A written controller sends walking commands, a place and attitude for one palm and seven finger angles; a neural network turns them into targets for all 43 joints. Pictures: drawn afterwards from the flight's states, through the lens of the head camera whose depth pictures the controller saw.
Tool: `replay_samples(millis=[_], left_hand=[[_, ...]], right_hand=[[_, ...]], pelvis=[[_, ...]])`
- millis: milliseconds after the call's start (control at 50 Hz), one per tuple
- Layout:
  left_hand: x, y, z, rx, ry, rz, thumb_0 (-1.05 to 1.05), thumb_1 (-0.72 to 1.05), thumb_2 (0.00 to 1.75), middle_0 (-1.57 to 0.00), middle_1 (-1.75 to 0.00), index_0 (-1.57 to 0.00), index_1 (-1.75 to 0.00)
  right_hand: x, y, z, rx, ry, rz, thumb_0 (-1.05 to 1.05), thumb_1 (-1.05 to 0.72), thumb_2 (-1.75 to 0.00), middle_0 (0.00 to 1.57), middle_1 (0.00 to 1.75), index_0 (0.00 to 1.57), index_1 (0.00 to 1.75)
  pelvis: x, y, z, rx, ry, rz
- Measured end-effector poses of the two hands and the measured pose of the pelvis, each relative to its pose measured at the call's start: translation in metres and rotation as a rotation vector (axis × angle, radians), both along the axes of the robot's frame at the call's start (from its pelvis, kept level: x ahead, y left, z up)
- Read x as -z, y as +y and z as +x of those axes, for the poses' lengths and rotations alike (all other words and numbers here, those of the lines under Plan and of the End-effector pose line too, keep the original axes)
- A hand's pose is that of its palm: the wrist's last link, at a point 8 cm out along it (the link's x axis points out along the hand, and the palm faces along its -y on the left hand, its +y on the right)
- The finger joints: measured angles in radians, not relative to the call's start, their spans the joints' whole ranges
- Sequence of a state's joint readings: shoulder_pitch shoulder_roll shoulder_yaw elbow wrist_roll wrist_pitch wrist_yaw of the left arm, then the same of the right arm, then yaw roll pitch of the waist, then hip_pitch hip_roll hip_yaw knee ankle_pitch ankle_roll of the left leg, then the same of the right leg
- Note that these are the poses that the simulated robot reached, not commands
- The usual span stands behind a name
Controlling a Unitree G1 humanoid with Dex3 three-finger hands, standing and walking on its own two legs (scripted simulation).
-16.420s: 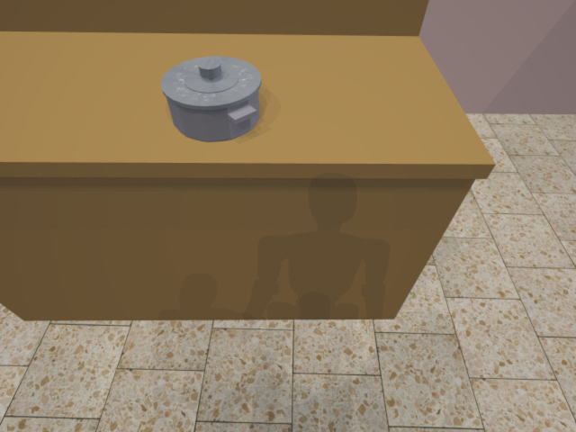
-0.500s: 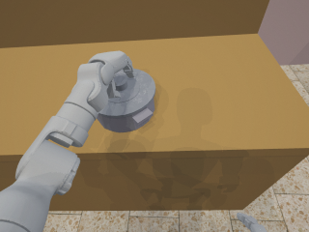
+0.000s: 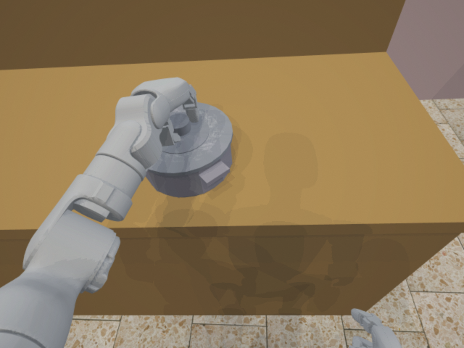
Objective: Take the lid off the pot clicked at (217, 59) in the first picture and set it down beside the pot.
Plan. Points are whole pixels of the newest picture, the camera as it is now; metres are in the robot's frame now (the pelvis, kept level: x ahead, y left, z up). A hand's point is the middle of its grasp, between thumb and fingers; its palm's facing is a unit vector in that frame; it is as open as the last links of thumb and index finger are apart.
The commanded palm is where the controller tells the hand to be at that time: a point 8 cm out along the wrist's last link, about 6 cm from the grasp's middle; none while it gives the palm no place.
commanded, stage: close the fingers and squeeze the knob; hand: left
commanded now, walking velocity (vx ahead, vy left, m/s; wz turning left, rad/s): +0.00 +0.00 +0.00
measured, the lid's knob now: (178, 124) +0.48 +0.11 +0.13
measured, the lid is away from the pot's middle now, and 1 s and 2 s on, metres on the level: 0.00 0.00 0.01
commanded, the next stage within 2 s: lift the lid straight up in 1.06 s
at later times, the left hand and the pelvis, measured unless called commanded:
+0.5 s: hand (171, 122) +0.45 +0.11 +0.16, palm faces -0.34 -0.10 -0.93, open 7.2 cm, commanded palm +0.45 +0.12 +0.22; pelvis +0.00 +0.00 +0.00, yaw +0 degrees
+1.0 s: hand (171, 123) +0.45 +0.11 +0.16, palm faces -0.33 -0.10 -0.94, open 7.2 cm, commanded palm +0.44 +0.12 +0.22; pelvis +0.00 +0.00 +0.00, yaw +0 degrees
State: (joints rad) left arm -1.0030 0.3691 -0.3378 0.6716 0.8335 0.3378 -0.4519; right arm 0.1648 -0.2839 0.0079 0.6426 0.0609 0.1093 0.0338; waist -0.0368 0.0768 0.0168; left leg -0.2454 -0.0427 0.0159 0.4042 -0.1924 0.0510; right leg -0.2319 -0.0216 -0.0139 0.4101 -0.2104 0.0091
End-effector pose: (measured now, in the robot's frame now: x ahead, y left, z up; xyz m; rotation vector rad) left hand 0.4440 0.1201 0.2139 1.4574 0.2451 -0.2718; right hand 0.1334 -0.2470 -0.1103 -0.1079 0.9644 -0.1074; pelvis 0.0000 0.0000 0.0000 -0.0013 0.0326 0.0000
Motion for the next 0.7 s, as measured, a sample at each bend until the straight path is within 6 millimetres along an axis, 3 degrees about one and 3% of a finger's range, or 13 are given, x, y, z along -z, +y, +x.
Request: replay_samples(millis=[260,520,700], left_hand=[[-0.002,0.0,0.005,-0.006,0.012,-0.008,0.0,0.22,0.87,-0.69,-0.96,-0.67,-0.94],[-0.003,-0.001,0.009,-0.008,0.021,-0.002,0.0,0.29,0.62,-0.73,-0.95,-0.72,-0.94],[-0.003,-0.002,0.011,-0.007,0.017,0.014,0.0,0.29,0.6,-0.74,-0.94,-0.72,-0.94]], right_hand=[[0.005,0.0,-0.012,0.015,0.032,0.004,0.01,-0.91,-0.9,0.2,0.3,0.2,0.3],[0.004,-0.003,-0.015,0.022,0.042,-0.01,0.01,-0.91,-0.9,0.2,0.3,0.2,0.3],[0.004,-0.003,-0.017,0.025,0.041,-0.012,0.01,-0.91,-0.9,0.2,0.3,0.2,0.3]], pelvis=[[0.0,0.001,0.003,0.005,0.002,0.0],[0.0,0.001,0.002,0.003,0.007,-0.001],[0.0,0.002,0.003,0.003,0.014,-0.001]])
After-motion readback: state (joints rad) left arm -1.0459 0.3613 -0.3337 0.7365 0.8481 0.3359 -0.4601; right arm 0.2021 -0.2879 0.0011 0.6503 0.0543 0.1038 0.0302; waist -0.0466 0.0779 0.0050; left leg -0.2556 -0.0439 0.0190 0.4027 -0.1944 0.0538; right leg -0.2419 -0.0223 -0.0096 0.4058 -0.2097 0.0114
